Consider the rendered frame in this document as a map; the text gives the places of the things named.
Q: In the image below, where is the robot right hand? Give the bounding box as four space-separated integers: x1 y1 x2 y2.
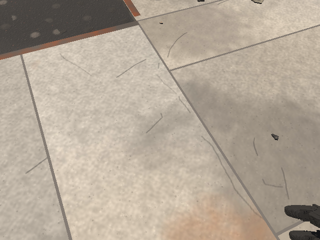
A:
284 204 320 240

